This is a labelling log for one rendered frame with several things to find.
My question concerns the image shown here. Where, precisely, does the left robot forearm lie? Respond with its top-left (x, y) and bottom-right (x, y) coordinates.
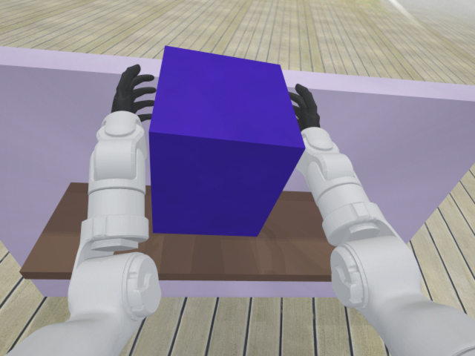
top-left (68, 111), bottom-right (148, 312)

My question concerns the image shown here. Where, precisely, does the robot left upper arm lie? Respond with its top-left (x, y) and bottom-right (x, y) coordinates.
top-left (5, 252), bottom-right (161, 356)

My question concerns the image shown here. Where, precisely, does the table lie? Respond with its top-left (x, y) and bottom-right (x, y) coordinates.
top-left (19, 182), bottom-right (336, 282)

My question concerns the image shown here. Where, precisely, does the right robot forearm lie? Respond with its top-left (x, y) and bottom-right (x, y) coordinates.
top-left (295, 127), bottom-right (422, 288)

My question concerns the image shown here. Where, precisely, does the left robot hand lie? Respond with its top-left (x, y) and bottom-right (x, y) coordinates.
top-left (111, 64), bottom-right (157, 122)

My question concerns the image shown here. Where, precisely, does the robot right upper arm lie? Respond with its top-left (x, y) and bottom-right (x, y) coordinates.
top-left (330, 235), bottom-right (475, 356)

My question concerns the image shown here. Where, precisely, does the right robot hand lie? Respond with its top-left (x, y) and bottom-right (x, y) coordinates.
top-left (289, 84), bottom-right (320, 132)

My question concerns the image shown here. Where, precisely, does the carton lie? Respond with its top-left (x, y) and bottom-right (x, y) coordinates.
top-left (149, 46), bottom-right (306, 237)

